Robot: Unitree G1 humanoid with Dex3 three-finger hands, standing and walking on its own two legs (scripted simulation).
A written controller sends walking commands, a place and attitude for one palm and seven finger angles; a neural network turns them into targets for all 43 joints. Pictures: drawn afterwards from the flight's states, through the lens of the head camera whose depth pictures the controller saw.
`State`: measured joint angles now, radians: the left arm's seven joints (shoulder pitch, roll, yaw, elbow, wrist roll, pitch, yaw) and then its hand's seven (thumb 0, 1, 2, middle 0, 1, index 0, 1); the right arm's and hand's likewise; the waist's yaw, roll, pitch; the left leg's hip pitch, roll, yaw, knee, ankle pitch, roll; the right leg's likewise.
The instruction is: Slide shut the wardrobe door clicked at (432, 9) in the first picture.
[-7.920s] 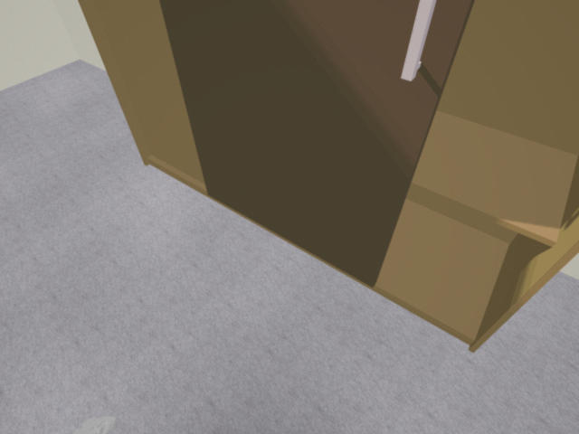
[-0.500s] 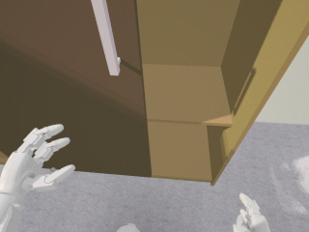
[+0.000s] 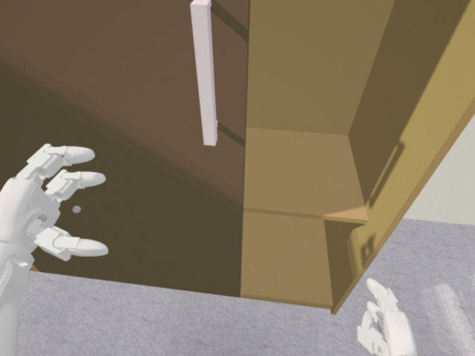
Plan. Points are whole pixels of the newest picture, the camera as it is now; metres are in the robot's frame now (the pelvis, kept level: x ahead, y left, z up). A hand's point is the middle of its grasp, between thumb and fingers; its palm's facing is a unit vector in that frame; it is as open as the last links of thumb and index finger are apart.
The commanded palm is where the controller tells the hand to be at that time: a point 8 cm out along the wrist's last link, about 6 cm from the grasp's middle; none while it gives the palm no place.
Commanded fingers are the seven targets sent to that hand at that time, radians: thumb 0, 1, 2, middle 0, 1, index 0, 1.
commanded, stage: raise the hand with hooked fingers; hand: left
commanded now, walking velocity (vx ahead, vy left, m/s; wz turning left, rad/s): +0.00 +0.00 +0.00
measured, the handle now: (208, 78) +0.48 +0.12 +0.25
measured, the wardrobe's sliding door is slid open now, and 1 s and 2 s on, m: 0.38 0.38 0.38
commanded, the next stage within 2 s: move the hooked fingers beside the handle in 0.88 s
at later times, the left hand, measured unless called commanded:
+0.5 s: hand (31, 153) +0.25 +0.27 +0.27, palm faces +0.08 -0.99 -0.14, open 14.0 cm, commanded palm +0.21 +0.31 +0.27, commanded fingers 0.00 -0.50 0.30 -0.30 -1.20 -0.30 -1.20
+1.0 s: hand (61, 151) +0.26 +0.25 +0.26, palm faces +0.07 -0.99 -0.13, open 14.0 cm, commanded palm +0.23 +0.30 +0.27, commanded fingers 0.00 -0.50 0.30 -0.30 -1.20 -0.30 -1.20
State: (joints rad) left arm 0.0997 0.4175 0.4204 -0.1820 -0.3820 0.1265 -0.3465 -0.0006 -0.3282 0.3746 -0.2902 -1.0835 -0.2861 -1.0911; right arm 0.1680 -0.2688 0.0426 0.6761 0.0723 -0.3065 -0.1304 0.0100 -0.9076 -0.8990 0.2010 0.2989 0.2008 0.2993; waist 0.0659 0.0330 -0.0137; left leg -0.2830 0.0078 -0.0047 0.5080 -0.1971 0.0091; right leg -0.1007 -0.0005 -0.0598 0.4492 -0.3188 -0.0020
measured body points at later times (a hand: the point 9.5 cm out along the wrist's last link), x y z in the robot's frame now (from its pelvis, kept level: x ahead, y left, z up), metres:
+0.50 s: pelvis -0.02 -0.01 +0.01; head -0.06 -0.04 +0.45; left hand +0.24 +0.32 +0.28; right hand +0.20 -0.23 -0.06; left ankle +0.05 +0.11 -0.74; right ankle -0.05 -0.12 -0.74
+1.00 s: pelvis -0.01 -0.02 +0.00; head -0.04 -0.05 +0.45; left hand +0.25 +0.30 +0.27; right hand +0.21 -0.25 -0.06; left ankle +0.05 +0.11 -0.74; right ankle -0.05 -0.12 -0.74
